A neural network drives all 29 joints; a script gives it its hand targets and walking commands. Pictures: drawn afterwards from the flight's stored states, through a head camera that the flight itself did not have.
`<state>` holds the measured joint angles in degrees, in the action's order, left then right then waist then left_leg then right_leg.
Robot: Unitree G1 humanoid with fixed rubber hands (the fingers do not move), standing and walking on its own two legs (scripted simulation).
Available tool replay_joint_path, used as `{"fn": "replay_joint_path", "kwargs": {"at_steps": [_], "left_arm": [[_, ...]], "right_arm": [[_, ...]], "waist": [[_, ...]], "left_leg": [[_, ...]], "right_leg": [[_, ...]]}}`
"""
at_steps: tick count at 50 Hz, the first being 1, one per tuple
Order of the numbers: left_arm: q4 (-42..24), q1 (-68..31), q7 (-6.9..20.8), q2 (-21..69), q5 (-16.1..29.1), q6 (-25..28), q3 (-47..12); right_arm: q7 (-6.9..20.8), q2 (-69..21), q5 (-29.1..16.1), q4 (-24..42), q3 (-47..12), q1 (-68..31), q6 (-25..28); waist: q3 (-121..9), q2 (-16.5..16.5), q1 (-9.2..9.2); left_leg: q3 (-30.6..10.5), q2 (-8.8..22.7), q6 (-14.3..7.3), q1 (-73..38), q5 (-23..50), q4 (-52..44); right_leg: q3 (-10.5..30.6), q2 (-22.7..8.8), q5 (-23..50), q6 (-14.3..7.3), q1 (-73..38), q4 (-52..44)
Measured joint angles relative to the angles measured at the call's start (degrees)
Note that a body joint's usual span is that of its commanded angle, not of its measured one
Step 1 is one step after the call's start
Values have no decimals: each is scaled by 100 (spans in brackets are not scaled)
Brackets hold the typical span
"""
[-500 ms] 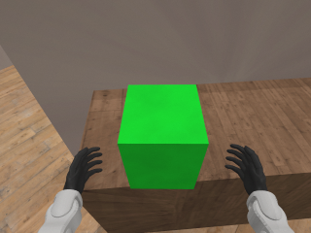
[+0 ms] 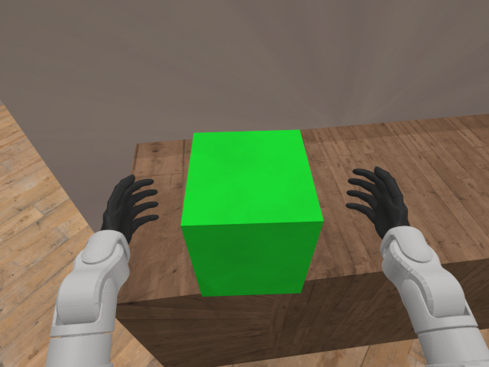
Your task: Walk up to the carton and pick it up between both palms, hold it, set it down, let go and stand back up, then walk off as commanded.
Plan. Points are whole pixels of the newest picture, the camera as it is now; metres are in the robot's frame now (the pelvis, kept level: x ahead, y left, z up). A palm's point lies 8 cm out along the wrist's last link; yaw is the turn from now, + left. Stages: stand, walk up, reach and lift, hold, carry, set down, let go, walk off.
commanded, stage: reach and lift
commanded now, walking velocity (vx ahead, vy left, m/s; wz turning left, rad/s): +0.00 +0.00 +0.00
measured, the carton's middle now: (249, 216) +0.40 +0.02 +0.01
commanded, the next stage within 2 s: none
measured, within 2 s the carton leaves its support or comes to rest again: neither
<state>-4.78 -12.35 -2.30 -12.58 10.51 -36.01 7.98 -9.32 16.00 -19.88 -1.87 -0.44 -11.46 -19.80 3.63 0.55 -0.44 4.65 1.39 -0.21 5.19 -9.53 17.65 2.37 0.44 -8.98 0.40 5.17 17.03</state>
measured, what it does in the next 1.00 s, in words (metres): stands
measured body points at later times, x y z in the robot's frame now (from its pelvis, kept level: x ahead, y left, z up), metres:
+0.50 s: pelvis +0.00 +0.00 +0.00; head +0.01 +0.01 +0.45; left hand +0.40 +0.21 +0.16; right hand +0.40 -0.19 +0.15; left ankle +0.00 +0.11 -0.75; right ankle +0.01 -0.12 -0.75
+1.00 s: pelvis +0.00 +0.00 +0.00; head +0.03 +0.01 +0.45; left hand +0.39 +0.21 +0.06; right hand +0.40 -0.17 +0.06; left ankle +0.00 +0.11 -0.75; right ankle +0.01 -0.12 -0.75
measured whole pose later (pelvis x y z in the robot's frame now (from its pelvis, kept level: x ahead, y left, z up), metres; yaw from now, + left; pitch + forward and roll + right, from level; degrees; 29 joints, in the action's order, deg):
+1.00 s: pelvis +0.00 +0.00 +0.00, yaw +3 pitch +4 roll -1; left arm 38.9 -34.3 -3.4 -11.7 6.9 -12.7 5.9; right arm -7.5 10.4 -13.1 -39.9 1.7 -32.3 -5.7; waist -0.3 0.1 0.6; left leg 1.1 1.5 0.1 16.5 -10.0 22.3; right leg -0.2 0.8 -8.8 0.1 14.1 18.7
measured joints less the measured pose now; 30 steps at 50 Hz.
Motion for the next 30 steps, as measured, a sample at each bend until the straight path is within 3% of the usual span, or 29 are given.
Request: {"fn": "replay_joint_path", "kwargs": {"at_steps": [8,13,30], "left_arm": [[477,-961,-91,-73,-85,-420,95],[1096,-1582,-101,-205,-108,-487,111],[2842,-3116,-114,-552,-65,-170,-71]], "right_arm": [[35,183,-211,-686,-24,-938,-236],[46,224,-299,-1167,-73,-1455,-322],[58,346,-501,-2845,-166,-2978,-255]], "waist": [[-114,42,74],[-226,68,123],[-481,42,173]], "left_leg": [[-39,5,0,244,34,76],[-74,3,5,385,52,107],[-219,41,35,748,-11,278]], "right_leg": [[-19,9,43,-3,219,44],[-42,11,47,-10,354,80],[-146,59,56,-37,582,45]]}}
